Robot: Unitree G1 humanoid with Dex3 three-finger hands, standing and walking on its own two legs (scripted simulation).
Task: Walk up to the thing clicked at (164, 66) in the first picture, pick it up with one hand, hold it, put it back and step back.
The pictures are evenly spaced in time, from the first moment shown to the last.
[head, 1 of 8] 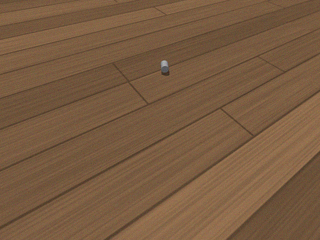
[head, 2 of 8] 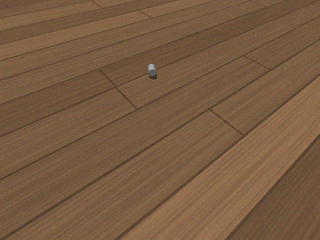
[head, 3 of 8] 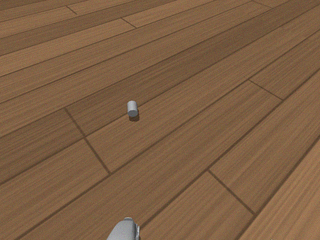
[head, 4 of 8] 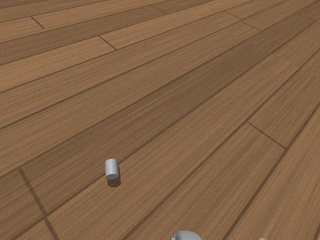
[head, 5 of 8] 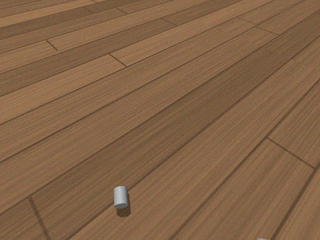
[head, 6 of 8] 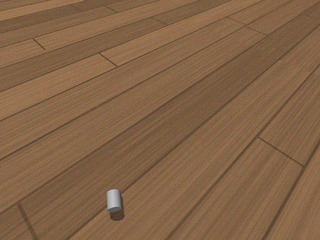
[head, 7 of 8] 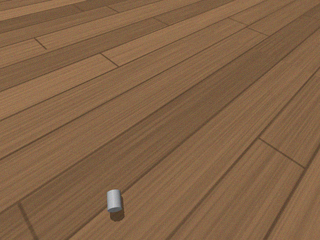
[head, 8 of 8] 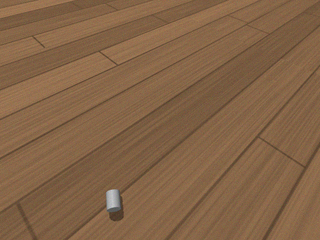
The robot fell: no
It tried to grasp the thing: no
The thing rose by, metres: 0.00
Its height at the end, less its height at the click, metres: +0.00
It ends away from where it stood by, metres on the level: 0.00
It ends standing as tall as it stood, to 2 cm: yes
